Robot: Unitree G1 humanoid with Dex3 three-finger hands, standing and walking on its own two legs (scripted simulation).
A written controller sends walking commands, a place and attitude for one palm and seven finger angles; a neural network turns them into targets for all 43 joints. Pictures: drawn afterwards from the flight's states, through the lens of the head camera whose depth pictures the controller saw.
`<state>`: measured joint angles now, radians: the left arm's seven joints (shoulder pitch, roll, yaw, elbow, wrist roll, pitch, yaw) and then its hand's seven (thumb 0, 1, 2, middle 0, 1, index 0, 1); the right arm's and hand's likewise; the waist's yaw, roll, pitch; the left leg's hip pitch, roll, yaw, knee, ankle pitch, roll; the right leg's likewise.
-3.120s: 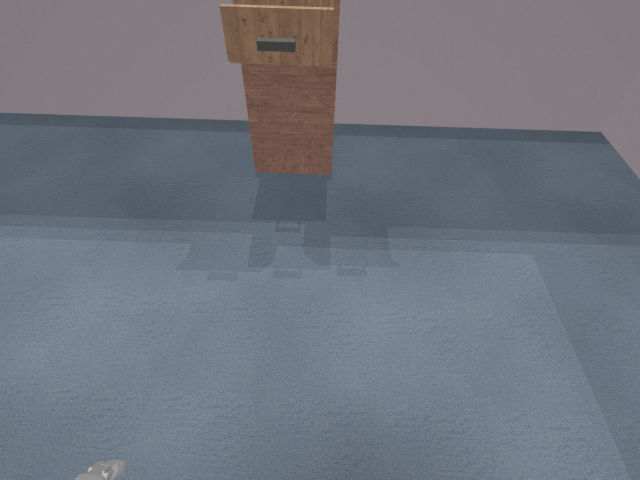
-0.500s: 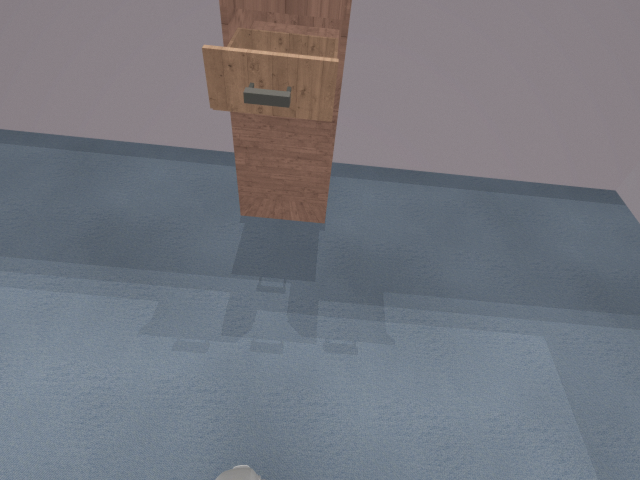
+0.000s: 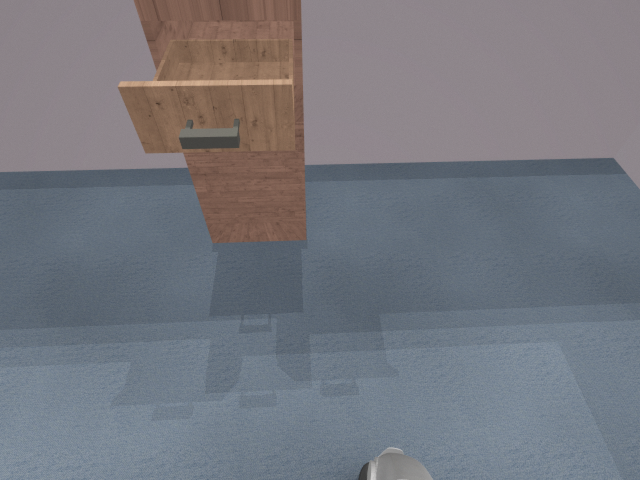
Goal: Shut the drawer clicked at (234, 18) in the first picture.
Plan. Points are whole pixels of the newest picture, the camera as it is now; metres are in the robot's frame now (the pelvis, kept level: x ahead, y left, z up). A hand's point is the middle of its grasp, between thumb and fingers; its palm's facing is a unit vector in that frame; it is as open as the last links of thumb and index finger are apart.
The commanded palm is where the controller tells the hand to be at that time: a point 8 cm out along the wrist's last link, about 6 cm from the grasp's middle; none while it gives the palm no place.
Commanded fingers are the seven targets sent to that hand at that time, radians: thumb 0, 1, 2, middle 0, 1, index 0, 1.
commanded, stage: take the last steps up to it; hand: left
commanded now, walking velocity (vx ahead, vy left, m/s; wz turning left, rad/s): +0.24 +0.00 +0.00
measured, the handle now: (211, 131) +0.74 +0.24 +0.00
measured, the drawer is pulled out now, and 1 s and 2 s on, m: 0.29 0.29 0.29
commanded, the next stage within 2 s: come to a stop and stand still in 1.10 s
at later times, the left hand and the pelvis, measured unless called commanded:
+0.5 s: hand out of the picture +0.14 +0.15 -0.17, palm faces +0.16 -0.97 -0.15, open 7.3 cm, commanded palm none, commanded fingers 0.00 0.90 0.90 -0.20 -0.30 -0.20 -0.30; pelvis +0.17 -0.01 +0.01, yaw +4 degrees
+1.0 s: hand (199, 327) +0.38 +0.22 -0.16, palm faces +0.09 -0.98 -0.19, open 7.4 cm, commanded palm none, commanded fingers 0.00 0.90 0.90 -0.20 -0.30 -0.20 -0.30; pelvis +0.32 +0.04 +0.01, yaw +4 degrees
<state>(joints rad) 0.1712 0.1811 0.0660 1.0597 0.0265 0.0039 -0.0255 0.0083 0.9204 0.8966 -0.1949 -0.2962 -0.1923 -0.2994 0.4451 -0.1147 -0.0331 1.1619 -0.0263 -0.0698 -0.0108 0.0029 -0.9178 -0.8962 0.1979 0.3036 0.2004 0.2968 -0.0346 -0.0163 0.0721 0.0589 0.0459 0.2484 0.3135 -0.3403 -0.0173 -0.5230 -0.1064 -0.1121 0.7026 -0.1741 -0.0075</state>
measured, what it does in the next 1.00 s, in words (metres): walks ahead: right foot, then left foot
